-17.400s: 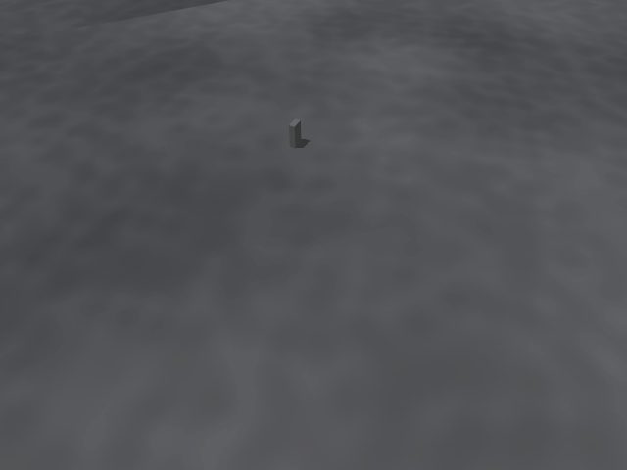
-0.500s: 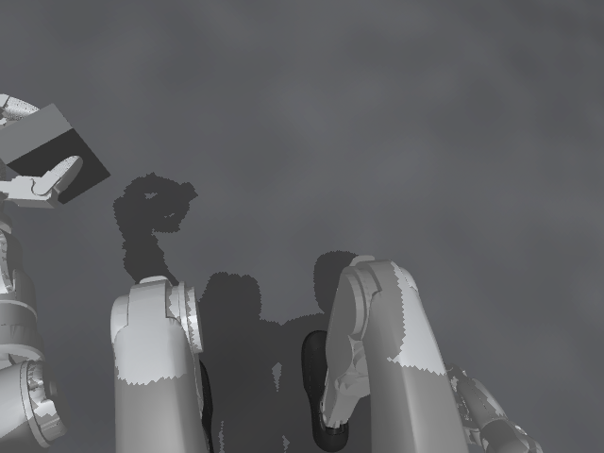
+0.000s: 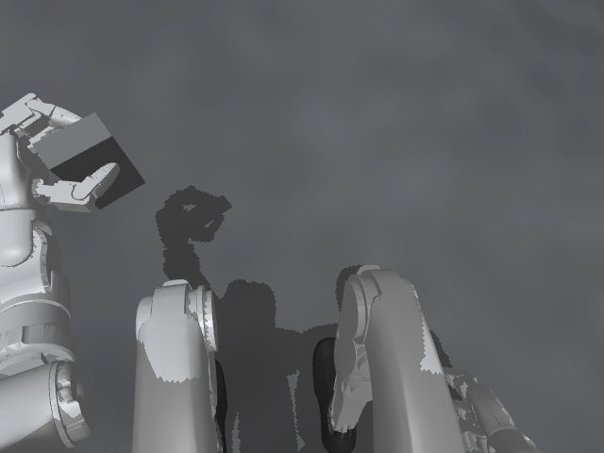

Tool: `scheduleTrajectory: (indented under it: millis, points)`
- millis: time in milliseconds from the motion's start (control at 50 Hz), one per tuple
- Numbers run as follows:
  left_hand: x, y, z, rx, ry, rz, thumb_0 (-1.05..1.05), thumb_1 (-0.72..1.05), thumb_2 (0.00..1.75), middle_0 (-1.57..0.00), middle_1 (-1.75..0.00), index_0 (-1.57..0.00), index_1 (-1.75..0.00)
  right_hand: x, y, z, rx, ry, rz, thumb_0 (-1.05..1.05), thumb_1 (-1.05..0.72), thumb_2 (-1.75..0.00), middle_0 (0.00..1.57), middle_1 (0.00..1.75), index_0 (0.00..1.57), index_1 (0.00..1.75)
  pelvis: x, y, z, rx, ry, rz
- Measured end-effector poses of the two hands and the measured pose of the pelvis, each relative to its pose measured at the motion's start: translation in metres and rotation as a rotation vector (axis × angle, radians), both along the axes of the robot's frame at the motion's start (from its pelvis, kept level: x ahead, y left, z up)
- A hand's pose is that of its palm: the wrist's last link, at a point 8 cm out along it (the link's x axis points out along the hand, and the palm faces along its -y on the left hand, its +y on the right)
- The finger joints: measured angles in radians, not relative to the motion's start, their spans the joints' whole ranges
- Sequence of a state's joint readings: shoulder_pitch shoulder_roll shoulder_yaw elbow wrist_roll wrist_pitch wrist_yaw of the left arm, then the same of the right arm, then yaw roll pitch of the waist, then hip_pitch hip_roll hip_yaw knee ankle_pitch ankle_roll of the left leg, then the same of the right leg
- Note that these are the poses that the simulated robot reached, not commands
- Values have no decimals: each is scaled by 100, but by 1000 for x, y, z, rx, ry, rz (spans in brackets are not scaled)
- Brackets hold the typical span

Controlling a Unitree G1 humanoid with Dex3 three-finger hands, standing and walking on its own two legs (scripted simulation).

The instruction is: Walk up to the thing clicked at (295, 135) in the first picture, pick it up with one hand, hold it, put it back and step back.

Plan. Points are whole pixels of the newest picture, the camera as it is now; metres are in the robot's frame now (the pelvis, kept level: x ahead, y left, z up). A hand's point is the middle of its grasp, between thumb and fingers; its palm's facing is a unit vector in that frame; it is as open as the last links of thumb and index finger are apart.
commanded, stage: lift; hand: left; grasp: from the side
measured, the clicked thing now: (97, 166) +0.46 +0.25 -0.06
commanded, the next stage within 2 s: none
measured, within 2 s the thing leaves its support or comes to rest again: neither
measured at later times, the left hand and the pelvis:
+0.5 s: hand (37, 143) +0.43 +0.26 +0.05, palm faces +0.19 -0.98 -0.02, open 8.1 cm; pelvis +0.00 +0.00 +0.05, yaw +2 degrees
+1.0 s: hand out of the picture +0.39 +0.24 +0.22, palm faces +0.22 -0.98 -0.03, open 8.1 cm; pelvis +0.03 +0.00 +0.19, yaw +4 degrees
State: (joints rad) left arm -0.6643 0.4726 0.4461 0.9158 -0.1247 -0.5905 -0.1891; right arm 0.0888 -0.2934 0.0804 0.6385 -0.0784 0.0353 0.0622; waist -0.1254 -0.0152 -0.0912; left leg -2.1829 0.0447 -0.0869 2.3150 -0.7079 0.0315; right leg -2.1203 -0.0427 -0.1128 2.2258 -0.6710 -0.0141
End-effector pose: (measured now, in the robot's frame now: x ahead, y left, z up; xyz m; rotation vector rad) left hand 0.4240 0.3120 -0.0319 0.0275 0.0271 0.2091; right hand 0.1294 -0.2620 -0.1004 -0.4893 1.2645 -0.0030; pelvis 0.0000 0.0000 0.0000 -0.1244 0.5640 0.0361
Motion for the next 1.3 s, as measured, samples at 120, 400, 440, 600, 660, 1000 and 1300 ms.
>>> scheduleTrajectory:
  millis: [120, 400, 440, 600, 660, 1000, 1300]
  points:
    - [2, -1, 6, 2, -5, 13, 1, -27, 106, -92, -117, -91, -117, -9, -1, 2, 1, 17, -20, 0, -90, -89, 20, 30, 20, 30, 0, 0, 4, 3, 3, 2]
    - [-13, -1, 53, 2, -17, -26, 1, -27, 106, -92, -117, -92, -116, -8, 2, 22, 36, -37, -90, 0, -93, -90, 20, 30, 20, 30, 1, 0, 29, 23, 15, 10]
    - [-16, -1, 63, -5, -19, -22, 1, -26, 105, -92, -117, -92, -116, -3, 2, 29, 42, -58, -93, 0, -92, -90, 20, 30, 20, 30, 2, 0, 36, 26, 16, 13]
    - [-30, -2, 110, -8, -21, -8, 1, -26, 105, -92, -117, -91, -116, 23, 6, 64, 67, -150, -91, 1, -92, -89, 20, 30, 20, 30, 5, -2, 70, 37, 9, 19]
    - [-34, -5, 128, -12, -22, -10, 1, -25, 104, -92, -117, -91, -116, 32, 7, 78, 73, -176, -88, 1, -91, -89, 20, 30, 20, 30, 6, -2, 84, 40, 2, 22]
    - [-62, -20, 258, -2, 3, 12, 1, -24, 103, -91, -118, -90, -116, 63, 24, 187, 119, -278, -136, 1, -90, -89, 20, 30, 20, 30, 28, 2, 192, 55, -87, 37]
    - [-65, -20, 337, -14, 14, -2, 1, -23, 103, -90, -119, -89, -117, 78, 28, 282, 107, -361, -116, 1, -89, -89, 20, 30, 20, 30, 47, 9, 269, 64, -206, 54]
